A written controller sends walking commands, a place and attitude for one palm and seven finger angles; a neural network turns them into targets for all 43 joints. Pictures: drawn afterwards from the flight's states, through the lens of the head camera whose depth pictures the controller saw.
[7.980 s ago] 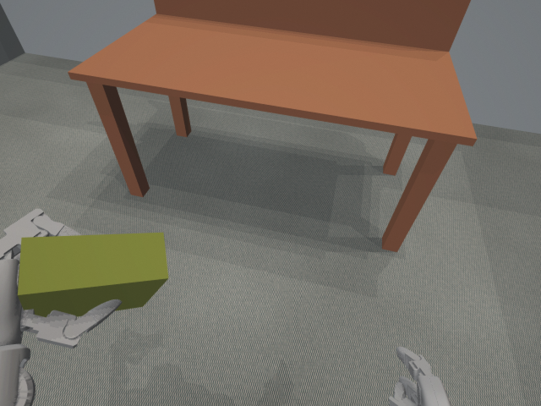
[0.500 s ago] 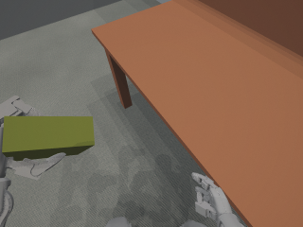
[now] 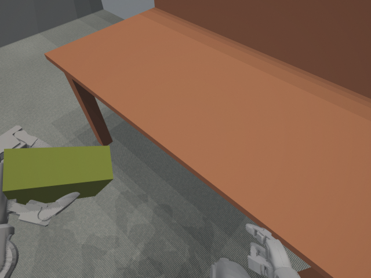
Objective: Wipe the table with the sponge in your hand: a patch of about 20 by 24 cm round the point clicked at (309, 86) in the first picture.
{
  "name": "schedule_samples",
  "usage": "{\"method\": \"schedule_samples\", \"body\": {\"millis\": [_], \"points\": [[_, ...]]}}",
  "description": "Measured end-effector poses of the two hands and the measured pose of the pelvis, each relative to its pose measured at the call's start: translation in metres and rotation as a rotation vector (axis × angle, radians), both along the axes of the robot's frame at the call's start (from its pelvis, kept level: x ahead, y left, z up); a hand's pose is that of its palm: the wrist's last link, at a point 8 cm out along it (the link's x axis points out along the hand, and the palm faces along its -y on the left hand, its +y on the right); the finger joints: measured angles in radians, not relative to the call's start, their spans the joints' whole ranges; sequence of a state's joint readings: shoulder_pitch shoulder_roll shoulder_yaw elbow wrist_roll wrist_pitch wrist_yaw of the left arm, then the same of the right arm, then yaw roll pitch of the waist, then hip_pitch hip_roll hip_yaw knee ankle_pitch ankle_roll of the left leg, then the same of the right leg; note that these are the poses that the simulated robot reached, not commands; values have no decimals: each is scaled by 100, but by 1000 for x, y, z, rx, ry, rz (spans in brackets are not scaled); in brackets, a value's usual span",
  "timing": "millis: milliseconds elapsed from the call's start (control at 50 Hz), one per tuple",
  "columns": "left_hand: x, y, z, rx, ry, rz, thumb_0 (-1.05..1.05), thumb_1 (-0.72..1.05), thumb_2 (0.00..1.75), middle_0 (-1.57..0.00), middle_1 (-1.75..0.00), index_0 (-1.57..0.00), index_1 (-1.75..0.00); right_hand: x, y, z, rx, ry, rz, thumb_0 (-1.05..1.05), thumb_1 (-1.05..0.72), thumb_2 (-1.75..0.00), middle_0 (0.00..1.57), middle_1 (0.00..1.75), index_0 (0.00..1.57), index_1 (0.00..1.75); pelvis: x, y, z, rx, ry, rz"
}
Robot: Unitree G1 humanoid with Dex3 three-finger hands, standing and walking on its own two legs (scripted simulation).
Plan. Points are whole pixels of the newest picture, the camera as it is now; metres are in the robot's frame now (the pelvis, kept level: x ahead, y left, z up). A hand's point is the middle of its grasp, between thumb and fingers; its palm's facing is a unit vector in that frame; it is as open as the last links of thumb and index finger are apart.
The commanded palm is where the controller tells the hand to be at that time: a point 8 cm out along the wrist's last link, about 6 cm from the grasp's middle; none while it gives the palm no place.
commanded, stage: turn to face it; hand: left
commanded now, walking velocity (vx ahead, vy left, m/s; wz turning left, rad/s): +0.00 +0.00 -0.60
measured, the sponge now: (74, 176) +0.23 +0.22 +0.15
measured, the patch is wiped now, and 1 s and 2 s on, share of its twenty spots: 0.00 0.00 0.00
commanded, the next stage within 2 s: come to a stop and stand still in 1.52 s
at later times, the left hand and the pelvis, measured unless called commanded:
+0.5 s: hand (138, 190) +0.21 +0.10 +0.18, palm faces +0.05 -0.86 -0.51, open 9.6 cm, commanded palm +0.18 +0.16 +0.18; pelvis -0.07 -0.05 -0.01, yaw -20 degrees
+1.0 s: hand (240, 258) +0.14 -0.04 +0.18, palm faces -0.25 -0.82 -0.52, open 9.6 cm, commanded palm +0.13 +0.04 +0.18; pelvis -0.18 -0.08 +0.00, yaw -40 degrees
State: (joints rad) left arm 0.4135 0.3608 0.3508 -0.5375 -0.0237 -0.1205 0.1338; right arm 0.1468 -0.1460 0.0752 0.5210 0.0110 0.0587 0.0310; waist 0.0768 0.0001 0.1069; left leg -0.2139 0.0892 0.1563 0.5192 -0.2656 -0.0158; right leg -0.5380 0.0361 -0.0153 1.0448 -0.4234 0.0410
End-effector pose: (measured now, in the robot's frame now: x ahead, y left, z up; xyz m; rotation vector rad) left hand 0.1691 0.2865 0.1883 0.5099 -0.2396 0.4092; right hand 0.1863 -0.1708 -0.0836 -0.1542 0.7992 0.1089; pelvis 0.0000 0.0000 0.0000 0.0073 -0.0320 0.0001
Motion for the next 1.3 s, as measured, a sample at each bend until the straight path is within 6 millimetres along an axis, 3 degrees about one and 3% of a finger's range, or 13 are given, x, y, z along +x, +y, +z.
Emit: {"method": "schedule_samples", "body": {"millis": [120, 200, 280, 440, 520, 620, 680, 780, 900, 1000, 1100, 1200, 1300], "points": [[22, -44, 2, 33, 27, -147, 0, -44, 100, -80, -134, -80, -134, -40, -39, -2, 14, -30, -125, 1, -91, -90, 20, 30, 30, 33, -12, -19, 0, -33, 4, -112], [36, -86, 1, 109, 10, -245, 0, -44, 100, -80, -134, -80, -134, -70, -76, -18, 21, -36, -182, 1, -91, -90, 20, 30, 32, 35, -25, -42, -14, -27, 6, -153], [39, -117, -2, 119, 52, -343, 0, -44, 100, -80, -134, -80, -134, -108, -117, -26, -24, 36, -308, 1, -91, -90, 20, 30, 32, 36, -42, -50, -13, -5, 8, -208], [21, -138, 14, 147, 19, -465, 0, -44, 100, -80, -134, -80, -134, -182, -172, -5, -161, 91, -524, 1, -91, -90, 19, 30, 24, 32, -65, -50, -6, 25, 21, -321], [15, -135, 8, 94, -44, -482, 0, -44, 100, -80, -134, -80, -134, -207, -177, 4, -211, 62, -571, 1, -91, -90, 19, 30, 21, 31, -75, -45, -10, 22, 21, -364], [11, -141, 0, 38, -55, -478, 0, -44, 100, -80, -134, -80, -134, -227, -163, 9, -176, -10, -618, 1, -91, -90, 19, 30, 20, 30, -93, -44, -7, 4, 0, -433], [6, -159, -2, 10, -36, -505, 0, -44, 100, -80, -134, -80, -134, -237, -152, 6, -111, -50, -628, 1, -91, -90, 19, 30, 20, 30, -103, -48, -6, -11, 3, -484], [-7, -209, -2, 64, -37, -608, 0, -44, 100, -80, -134, -80, -134, -265, -147, -15, -19, -90, -638, 1, -91, -90, 20, 30, 20, 30, -131, -65, -17, -5, 9, -552], [-23, -254, 2, 92, 8, -719, 0, -44, 100, -80, -134, -80, -134, -332, -164, -31, 0, 36, -740, 1, -91, -90, 20, 30, 20, 30, -161, -73, -13, 20, 1, -630], [-34, -272, 10, 111, 25, -790, 0, -44, 100, -80, -134, -80, -134, -392, -180, -19, -52, 114, -862, 1, -91, -90, 20, 30, 20, 30, -175, -76, -1, 45, 10, -690], [-42, -281, 9, 80, 10, -835, 0, -44, 100, -80, -134, -80, -134, -434, -193, -3, -122, 130, -938, 1, -91, -90, 20, 30, 19, 30, -187, -75, 2, 64, 30, -745], [-51, -288, 2, 36, -29, -899, 0, -44, 100, -80, -134, -80, -134, -456, -195, 8, -185, 88, -982, 1, -91, -90, 19, 30, 19, 30, -200, -67, -5, 50, 38, -781], [-61, -296, 1, 71, -38, -915, 0, -44, 100, -80, -134, -80, -134, -465, -184, 5, -153, -2, -1029, 1, -91, -90, 19, 30, 19, 30, -214, -69, -9, 46, 16, -841]]}}
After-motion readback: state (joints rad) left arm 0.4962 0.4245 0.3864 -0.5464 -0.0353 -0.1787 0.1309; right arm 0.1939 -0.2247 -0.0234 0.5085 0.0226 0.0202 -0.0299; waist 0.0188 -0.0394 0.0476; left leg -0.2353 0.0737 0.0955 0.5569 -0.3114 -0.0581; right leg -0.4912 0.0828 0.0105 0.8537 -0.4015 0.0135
